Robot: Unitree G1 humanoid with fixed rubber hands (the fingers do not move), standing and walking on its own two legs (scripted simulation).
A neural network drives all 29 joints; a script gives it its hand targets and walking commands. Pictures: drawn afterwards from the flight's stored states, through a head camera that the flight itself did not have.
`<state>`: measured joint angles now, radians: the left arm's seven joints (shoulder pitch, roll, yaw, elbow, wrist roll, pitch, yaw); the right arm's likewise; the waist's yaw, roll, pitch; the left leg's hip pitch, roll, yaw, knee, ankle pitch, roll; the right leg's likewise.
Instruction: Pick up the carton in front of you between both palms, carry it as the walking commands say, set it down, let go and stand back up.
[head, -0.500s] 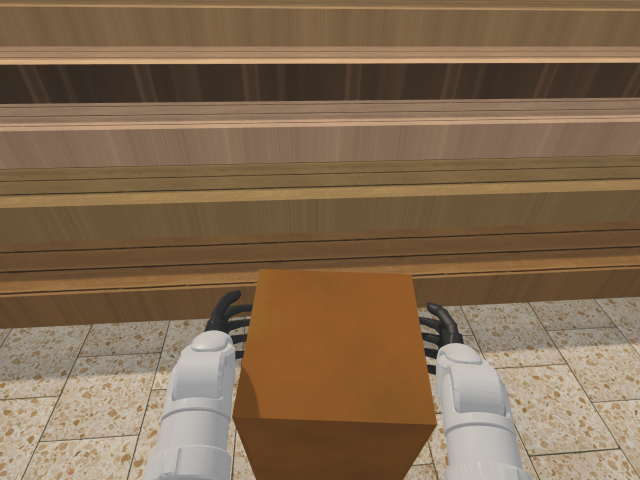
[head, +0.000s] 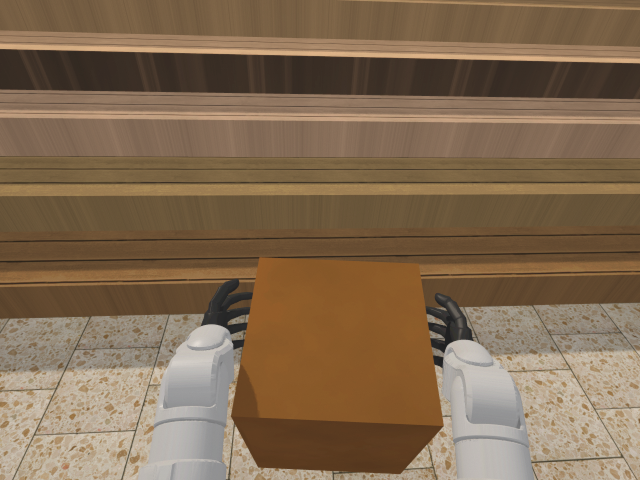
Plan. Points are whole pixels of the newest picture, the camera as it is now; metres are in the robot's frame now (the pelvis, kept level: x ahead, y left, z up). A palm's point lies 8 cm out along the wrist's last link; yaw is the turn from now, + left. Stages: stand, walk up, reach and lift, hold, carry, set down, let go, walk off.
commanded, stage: carry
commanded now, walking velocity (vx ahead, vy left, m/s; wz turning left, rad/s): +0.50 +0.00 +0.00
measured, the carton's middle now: (333, 371) +0.30 +0.00 -0.02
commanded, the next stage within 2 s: none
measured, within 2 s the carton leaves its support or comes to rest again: neither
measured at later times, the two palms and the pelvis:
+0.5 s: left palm (213, 249) +0.45 +0.19 +0.07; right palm (406, 251) +0.46 -0.11 +0.07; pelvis +0.22 +0.03 -0.02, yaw -1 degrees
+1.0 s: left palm (266, 118) +0.81 +0.16 +0.12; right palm (405, 125) +0.82 -0.14 +0.12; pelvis +0.52 +0.00 -0.03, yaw +1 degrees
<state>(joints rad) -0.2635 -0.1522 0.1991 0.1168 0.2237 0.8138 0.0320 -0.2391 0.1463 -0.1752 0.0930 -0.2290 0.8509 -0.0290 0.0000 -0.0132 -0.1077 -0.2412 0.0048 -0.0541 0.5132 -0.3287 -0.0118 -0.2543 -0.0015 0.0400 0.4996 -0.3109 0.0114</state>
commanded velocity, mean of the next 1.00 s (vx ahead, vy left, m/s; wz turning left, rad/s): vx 0.50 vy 0.00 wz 0.00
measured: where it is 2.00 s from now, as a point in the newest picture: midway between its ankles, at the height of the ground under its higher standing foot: (338, 268)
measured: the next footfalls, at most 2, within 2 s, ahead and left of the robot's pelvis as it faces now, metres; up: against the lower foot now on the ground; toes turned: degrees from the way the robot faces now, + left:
left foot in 0.48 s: +0.34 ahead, +0.11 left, +0.00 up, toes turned +10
right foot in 0.94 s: +0.66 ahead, -0.08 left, +0.00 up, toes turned -9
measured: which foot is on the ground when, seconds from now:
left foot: down 0.00-0.28, up 0.30-0.46, down 0.48-0.98, up 1.00-1.00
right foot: down 0.00-0.50, up 0.52-0.92, down 0.94-1.00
